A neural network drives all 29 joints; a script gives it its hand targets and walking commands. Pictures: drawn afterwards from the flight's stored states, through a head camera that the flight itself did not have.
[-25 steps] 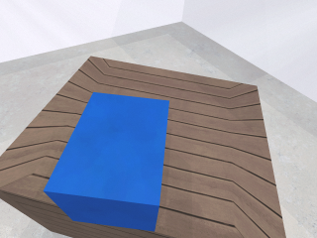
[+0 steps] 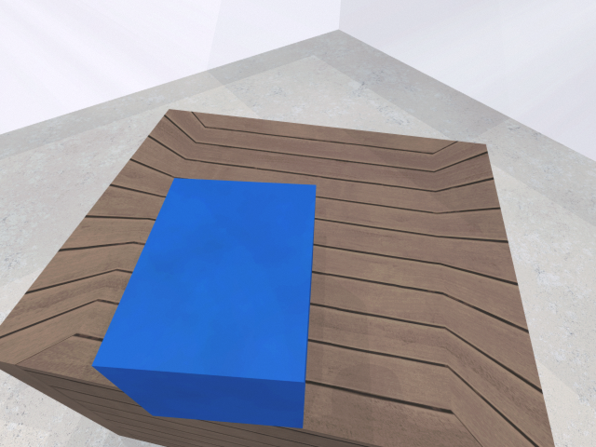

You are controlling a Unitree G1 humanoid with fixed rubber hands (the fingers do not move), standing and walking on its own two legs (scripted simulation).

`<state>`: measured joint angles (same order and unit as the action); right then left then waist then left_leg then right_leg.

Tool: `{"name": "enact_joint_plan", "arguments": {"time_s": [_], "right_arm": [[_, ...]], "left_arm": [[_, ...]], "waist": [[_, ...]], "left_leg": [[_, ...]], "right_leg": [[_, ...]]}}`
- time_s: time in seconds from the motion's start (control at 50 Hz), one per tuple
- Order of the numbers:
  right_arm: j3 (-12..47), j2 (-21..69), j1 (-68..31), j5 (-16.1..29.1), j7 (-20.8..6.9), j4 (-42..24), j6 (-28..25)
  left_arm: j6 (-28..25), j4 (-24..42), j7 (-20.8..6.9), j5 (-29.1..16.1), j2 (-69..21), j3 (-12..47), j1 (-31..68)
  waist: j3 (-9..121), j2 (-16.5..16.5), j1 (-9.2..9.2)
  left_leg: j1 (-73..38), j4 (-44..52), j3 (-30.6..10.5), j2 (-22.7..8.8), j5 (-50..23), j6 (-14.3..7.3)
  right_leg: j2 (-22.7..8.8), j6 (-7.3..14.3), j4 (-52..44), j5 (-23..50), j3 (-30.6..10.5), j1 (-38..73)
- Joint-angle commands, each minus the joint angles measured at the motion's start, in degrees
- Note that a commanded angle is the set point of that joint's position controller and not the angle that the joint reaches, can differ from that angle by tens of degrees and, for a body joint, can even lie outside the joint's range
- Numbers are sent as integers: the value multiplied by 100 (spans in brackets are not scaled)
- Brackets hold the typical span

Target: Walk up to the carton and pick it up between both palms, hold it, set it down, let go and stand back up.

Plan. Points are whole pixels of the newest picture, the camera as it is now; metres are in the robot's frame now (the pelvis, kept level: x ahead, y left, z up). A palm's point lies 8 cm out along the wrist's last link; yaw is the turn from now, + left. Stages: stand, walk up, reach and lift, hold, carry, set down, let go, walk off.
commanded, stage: walk up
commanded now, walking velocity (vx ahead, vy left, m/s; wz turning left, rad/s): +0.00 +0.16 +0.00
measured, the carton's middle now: (235, 298) +0.34 +0.12 -0.03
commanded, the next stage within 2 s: none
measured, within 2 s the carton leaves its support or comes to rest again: neither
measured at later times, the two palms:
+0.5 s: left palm out of the picture -0.03 +0.29 -0.17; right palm out of the picture +0.04 -0.14 -0.13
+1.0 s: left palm out of the picture -0.06 +0.38 -0.13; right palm out of the picture +0.00 -0.15 -0.15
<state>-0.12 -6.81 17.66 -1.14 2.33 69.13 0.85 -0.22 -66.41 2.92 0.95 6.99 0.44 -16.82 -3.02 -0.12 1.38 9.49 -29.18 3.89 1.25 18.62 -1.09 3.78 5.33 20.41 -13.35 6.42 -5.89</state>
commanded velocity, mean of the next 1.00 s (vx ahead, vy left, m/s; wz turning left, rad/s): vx -0.05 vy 0.06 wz -0.03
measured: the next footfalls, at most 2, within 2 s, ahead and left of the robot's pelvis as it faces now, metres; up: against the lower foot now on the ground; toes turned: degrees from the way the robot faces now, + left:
left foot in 0.32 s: +0.04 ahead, +0.21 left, +0.00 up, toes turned +4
left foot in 1.14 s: -0.02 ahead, +0.34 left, +0.00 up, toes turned +3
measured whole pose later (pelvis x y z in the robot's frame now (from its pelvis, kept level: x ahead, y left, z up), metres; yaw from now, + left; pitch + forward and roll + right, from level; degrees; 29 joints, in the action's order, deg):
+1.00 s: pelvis -0.03 +0.13 -0.01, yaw -1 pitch +0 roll +2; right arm -5.9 -17.0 11.8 -1.4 1.4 59.6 5.1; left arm 0.5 -61.3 3.9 2.4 9.2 -3.8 -16.8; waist -6.8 0.9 3.8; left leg 27.1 -64.6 3.4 0.2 28.9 2.7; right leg -10.0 -6.3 27.7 -13.5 -2.1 -14.2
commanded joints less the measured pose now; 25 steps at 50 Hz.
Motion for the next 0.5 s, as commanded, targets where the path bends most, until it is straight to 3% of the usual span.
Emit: {"name": "enact_joint_plan", "arguments": {"time_s": [0.0, 0.04, 0.1, 0.12, 0.14, 0.18, 0.22, 0.24, 0.26, 0.28, 0.3, 0.32, 0.34, 0.36, 0.4, 0.42, 0.46, 0.48], "right_arm": [[-241, -619, -42, -2, 0, -443, 215], [-289, -604, -395, -59, -32, -615, 228], [-352, -579, -486, -69, -68, -781, 228], [-85, 145, -221, 92, -203, -779, 153], [-103, -5, -103, 116, -215, -775, 135], [-181, -348, -202, 150, -115, -774, 144], [-170, -606, -266, 121, 25, -800, 172], [-165, -685, -96, 112, 64, -776, 127], [-172, -798, 134, 106, 85, -699, 50], [-223, -1026, 400, 72, 94, -590, -37], [-272, -1328, 650, 6, 84, -521, -112], [-187, -1286, 413, -19, 79, -601, -123], [-235, -1278, 25, 11, 81, -599, -56], [-170, -917, -528, -32, 23, -680, -34], [-23, -456, -700, -72, -9, -818, -104], [5, -406, -616, -37, 24, -812, -140], [-64, -611, -516, 98, 16, -742, -142], [-82, -616, -378, 138, -4, -716, -139]], "left_arm": [[-29, 352, 200, 182, 1277, -397, -554], [-39, 383, 148, 185, 948, -339, -476], [-81, 377, 116, 111, 791, -279, -563], [-88, 164, 175, -154, 32, -10, -208], [-86, 155, 172, -109, 174, -46, -158], [-135, 148, 138, -23, 539, -97, -255], [-138, 100, 33, 109, 875, -179, -554], [-120, 115, -13, 106, 929, -210, -557], [-110, 111, -56, 80, 908, -229, -561], [-118, 109, -91, 64, 774, -218, -594], [-97, 147, -105, 34, 518, -176, -736], [-7, 146, -65, -85, 191, -105, -936], [108, 156, -5, -98, 164, -112, -929], [128, 237, -10, -95, 390, -151, -719], [75, 220, -102, -68, 737, -240, -602], [66, 142, -130, -58, 670, -233, -746], [64, 71, -119, 11, 468, -140, -922], [37, 91, -106, 18, 556, -138, -802]], "waist": [[-174, -44, 239], [-382, -190, 205], [-383, -623, 186], [-54, -1465, -347], [-32, -1730, -350], [-27, -1913, -251], [18, -2027, -34], [103, -1979, -117], [157, -1668, -258], [337, -1129, -341], [518, -169, -276], [386, 766, -58], [59, 1800, -133], [-332, 2050, 65], [-340, 2005, 121], [-243, 2034, 128], [-83, 2075, 115], [-28, 1900, 23]], "left_leg": [[1772, -2992, -445, -440, 1043, 282], [1763, -3194, -661, -423, 581, 346], [2075, -3028, -624, -328, 149, 462], [800, -1586, -503, -386, 1, 297], [816, -1160, -107, -127, -66, 304], [968, -777, 176, 19, -212, 381], [778, -207, 269, 34, -166, 389], [351, 329, 238, -58, -702, 379], [-233, 953, 108, -203, -1574, 394], [-833, 1041, -255, -555, -2055, 445], [-1212, 833, -1082, -1355, -3032, 366], [-568, 1060, -1673, -1906, -3045, -60], [645, 1392, -1914, -1934, -1654, -568], [1101, 1618, -1814, -1602, -1167, -485], [499, 1534, -1008, -1058, -2057, -94], [132, 1438, -893, -1038, -2285, -57], [99, 1409, -988, -1050, -1703, -52], [251, 1472, -987, -943, -1473, -10]], "right_leg": [[-3236, 1194, -790, 1372, -2375, -321], [-2689, 815, -825, 985, -1996, -767], [-2236, 416, -464, 2042, -1499, -404], [-885, 236, -442, 1553, -211, -998], [-650, 114, -311, 1338, -19, -756], [-722, 193, -95, 1831, -15, -349], [-1056, 364, 274, 2907, -321, -130], [-1155, 334, 456, 3180, -436, -319], [-1156, 163, 600, 2761, -457, -658], [-1037, -96, 759, 1580, -427, -1012], [-780, -357, 1107, -100, -271, -1443], [-612, -511, 984, -1116, -216, -1326], [-691, -513, 1090, -1266, -335, -587], [-770, -483, 864, -825, -496, -265], [-837, -484, 439, 54, -556, -463], [-790, -522, 364, 135, -558, -662], [-847, -569, 14, 300, -582, -353], [-923, -596, -45, 385, -619, -136]]}}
